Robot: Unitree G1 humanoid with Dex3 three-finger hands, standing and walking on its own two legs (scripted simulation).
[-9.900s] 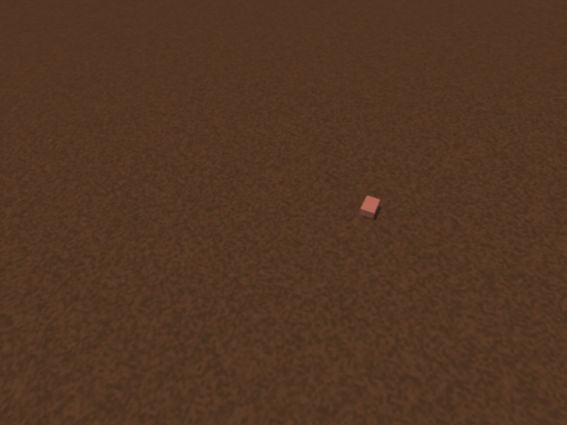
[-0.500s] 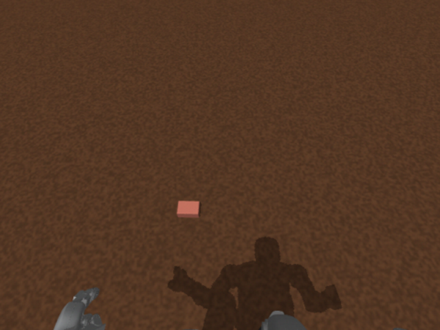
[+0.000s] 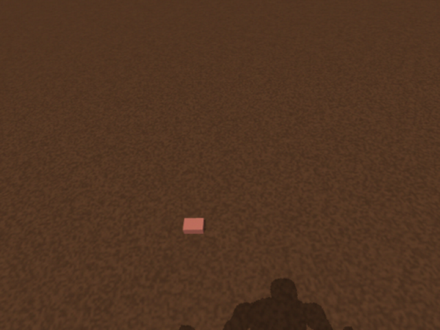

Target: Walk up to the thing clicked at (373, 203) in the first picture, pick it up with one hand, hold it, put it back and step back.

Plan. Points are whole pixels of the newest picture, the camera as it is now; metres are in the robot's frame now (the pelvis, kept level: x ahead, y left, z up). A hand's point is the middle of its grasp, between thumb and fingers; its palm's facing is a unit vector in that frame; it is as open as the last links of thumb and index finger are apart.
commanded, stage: walk up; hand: left
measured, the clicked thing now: (193, 225) +0.77 +0.26 -0.74
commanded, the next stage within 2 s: stand in 0.74 s
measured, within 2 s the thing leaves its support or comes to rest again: neither
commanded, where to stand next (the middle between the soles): +0.39 +0.01 m, yaw +0 degrees
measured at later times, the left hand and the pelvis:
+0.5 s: hand out of the picture +0.11 +0.27 -0.14, palm faces +0.06 -0.93 -0.35, open 7.4 cm; pelvis +0.02 +0.01 +0.01, yaw +1 degrees
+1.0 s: hand out of the picture +0.08 +0.26 -0.14, palm faces +0.01 -0.94 -0.34, open 7.4 cm; pelvis +0.01 +0.01 +0.02, yaw +1 degrees
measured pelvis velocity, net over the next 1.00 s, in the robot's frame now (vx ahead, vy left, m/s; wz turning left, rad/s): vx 0.01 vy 0.01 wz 0.01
